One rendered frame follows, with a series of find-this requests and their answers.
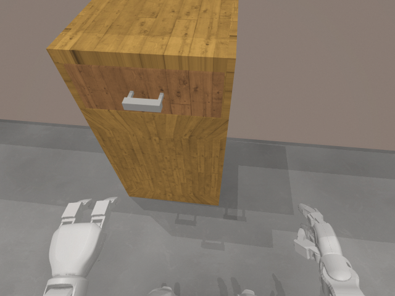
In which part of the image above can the cabinet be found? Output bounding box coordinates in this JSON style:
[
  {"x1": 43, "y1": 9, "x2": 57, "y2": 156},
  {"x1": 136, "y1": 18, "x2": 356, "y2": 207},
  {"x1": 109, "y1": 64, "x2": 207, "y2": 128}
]
[{"x1": 46, "y1": 0, "x2": 238, "y2": 206}]

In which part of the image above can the robot right forearm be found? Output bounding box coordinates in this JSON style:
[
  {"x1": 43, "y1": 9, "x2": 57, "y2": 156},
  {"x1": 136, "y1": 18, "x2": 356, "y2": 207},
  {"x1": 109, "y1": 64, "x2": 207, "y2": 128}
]
[{"x1": 319, "y1": 254, "x2": 365, "y2": 296}]

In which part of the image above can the robot left hand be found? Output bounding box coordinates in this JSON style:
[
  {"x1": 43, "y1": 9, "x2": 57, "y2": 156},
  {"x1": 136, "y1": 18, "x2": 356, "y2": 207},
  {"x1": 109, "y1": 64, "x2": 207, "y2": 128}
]
[{"x1": 49, "y1": 197, "x2": 118, "y2": 278}]

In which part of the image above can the drawer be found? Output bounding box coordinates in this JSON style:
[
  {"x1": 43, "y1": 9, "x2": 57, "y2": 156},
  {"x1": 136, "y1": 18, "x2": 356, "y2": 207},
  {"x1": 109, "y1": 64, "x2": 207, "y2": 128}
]
[{"x1": 64, "y1": 64, "x2": 225, "y2": 118}]

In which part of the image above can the robot left forearm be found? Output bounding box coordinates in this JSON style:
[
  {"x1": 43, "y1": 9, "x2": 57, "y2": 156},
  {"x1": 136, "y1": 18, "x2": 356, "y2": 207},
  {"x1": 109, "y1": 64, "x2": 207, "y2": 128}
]
[{"x1": 43, "y1": 275, "x2": 89, "y2": 296}]

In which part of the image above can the handle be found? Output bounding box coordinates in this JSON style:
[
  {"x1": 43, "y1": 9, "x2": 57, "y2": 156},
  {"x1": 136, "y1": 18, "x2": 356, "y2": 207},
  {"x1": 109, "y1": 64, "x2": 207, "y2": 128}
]
[{"x1": 122, "y1": 91, "x2": 164, "y2": 113}]

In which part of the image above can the robot right hand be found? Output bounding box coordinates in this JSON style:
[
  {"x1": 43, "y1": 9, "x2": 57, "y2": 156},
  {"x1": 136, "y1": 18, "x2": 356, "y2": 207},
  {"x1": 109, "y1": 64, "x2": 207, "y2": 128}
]
[{"x1": 294, "y1": 203, "x2": 343, "y2": 263}]

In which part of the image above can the right robot shin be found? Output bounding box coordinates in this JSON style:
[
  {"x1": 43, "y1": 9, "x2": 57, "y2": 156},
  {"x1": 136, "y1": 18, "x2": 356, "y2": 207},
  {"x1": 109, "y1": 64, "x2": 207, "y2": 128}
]
[{"x1": 242, "y1": 289, "x2": 255, "y2": 295}]

